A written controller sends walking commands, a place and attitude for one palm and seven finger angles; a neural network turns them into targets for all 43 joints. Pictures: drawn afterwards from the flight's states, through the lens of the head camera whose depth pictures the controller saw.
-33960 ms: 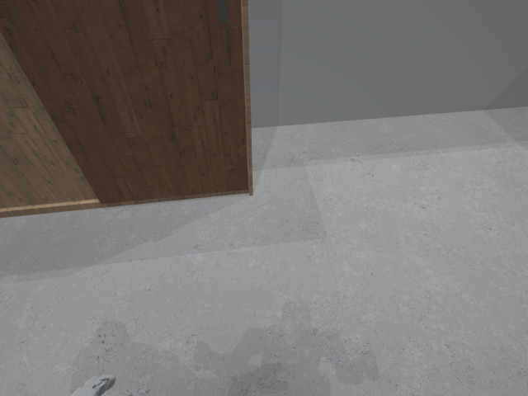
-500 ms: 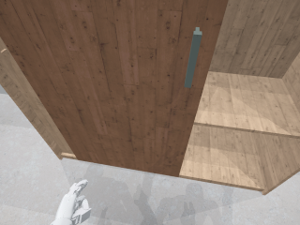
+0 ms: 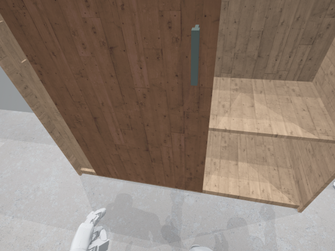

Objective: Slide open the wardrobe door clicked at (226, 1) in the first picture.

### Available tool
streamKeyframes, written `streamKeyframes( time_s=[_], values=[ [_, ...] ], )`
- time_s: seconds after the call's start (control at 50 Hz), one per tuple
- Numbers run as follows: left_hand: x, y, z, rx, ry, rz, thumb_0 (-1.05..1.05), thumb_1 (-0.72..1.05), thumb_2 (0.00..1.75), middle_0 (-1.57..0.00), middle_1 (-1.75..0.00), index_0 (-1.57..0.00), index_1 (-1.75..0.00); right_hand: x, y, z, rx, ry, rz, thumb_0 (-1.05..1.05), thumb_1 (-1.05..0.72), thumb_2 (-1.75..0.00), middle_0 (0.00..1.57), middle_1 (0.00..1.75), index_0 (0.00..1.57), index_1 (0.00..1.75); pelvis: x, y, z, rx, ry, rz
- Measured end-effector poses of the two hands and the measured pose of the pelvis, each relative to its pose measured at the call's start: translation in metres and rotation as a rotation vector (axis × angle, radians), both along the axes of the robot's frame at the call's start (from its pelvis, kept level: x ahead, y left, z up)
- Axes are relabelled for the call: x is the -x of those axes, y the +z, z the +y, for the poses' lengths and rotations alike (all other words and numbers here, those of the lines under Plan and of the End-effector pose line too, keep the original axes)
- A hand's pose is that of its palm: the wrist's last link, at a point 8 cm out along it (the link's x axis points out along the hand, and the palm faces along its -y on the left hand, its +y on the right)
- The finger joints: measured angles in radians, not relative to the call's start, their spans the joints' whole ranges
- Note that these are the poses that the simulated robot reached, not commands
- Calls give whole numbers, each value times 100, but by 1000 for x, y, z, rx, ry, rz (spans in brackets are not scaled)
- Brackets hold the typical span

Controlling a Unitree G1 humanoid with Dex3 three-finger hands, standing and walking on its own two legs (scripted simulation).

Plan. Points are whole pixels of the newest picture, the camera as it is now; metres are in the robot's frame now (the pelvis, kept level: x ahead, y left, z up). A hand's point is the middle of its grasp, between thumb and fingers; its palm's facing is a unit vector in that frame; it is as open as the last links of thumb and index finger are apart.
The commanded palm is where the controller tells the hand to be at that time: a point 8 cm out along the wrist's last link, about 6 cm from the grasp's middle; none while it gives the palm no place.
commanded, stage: stop stepping back and stand still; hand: right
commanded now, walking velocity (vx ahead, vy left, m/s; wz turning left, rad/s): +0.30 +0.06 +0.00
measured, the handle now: (195, 56) +0.61 -0.11 +0.19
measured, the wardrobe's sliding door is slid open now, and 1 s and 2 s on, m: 0.55 0.55 0.55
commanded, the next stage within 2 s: let the arm hang, fingers relaxed in 0.88 s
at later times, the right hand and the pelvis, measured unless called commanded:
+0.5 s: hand out of the picture +0.05 -0.36 +0.19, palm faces +0.50 +0.77 -0.41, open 7.4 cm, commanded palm +0.01 -0.38 +0.19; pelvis -0.13 -0.08 -0.01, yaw +0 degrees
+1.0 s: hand out of the picture +0.01 -0.43 +0.17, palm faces +0.58 +0.69 -0.45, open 7.4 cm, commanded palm none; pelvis -0.15 -0.12 +0.00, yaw -4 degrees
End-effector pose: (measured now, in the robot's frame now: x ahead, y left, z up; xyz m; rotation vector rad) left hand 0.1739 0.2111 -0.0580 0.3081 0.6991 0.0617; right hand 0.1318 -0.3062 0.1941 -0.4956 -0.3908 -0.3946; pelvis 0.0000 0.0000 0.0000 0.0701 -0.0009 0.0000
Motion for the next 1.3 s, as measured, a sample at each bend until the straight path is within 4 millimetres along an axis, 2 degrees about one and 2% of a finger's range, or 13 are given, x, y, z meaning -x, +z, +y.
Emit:
streamKeyframes(
  time_s=[0.18,0.36,0.48,0.56,0.64,0.82,0.92,1.0,1.08,1.14,1.2,1.24,1.3],
  values=[
    [72,13,-17,-20,101,-51,1,90,89,-21,-30,-20,-30,-5,-17,-38,-74,47,43,2,-89,-89,21,30,21,31,56,1,-35,14,6,-42],
    [151,28,-34,-9,145,29,1,90,90,-21,-30,-20,-30,77,21,-43,54,88,143,2,-89,-89,21,30,21,31,90,30,-55,-20,4,-14],
    [168,-15,-35,-35,117,69,1,90,90,-21,-30,-20,-30,123,11,-80,80,-35,26,2,-89,-89,21,30,21,31,128,-7,-74,3,0,-41],
    [179,-10,-53,-35,142,57,1,90,90,-21,-30,-20,-30,127,-14,-108,-103,-108,-40,1,-89,-89,21,30,21,31,131,-7,-87,31,-16,-59],
    [175,-15,-73,-60,124,-44,1,90,90,-21,-30,-20,-30,119,-32,-112,-167,-58,-56,2,-90,-89,20,30,20,30,145,-25,-112,26,-39,-68],
    [193,-22,-125,137,51,-1,1,90,89,-21,-30,-20,-30,151,31,-95,180,19,-8,2,-89,-89,21,30,21,31,158,-8,-106,47,-49,-50],
    [188,-38,-120,114,23,94,1,90,89,-21,-30,-20,-30,172,27,-117,139,-122,40,1,-89,-89,21,30,21,31,156,-3,-113,72,-57,-47],
    [179,-30,-112,76,23,91,1,90,89,-21,-30,-20,-30,168,-7,-147,-6,-242,142,1,-89,-89,21,30,21,31,150,4,-122,83,-77,-31],
    [168,-57,-104,41,-19,125,1,90,90,-21,-30,-20,-30,145,-132,-161,-222,-249,571,0,-90,-90,20,30,20,30,152,-19,-138,42,-141,2],
    [176,-74,-101,28,2,188,1,91,90,-21,-30,-20,-30,158,-240,-132,-379,-208,986,1,-91,-90,19,30,19,30,157,-28,-135,94,-128,4],
    [190,-83,-96,24,8,263,1,91,90,-20,-30,-20,-30,196,-311,-77,-521,-144,1303,1,-92,-89,19,30,19,30,154,-30,-128,115,-127,11],
    [200,-88,-94,24,26,337,1,91,90,-20,-30,-20,-30,226,-333,-44,-624,-140,1414,1,-93,-89,20,30,20,30,151,-27,-125,101,-135,9],
    [215,-86,-98,13,29,460,1,91,90,-20,-30,-20,-30,254,-331,-49,-676,-239,1442,-4,-103,-89,21,30,21,30,146,-15,-124,76,-147,12]
  ],
)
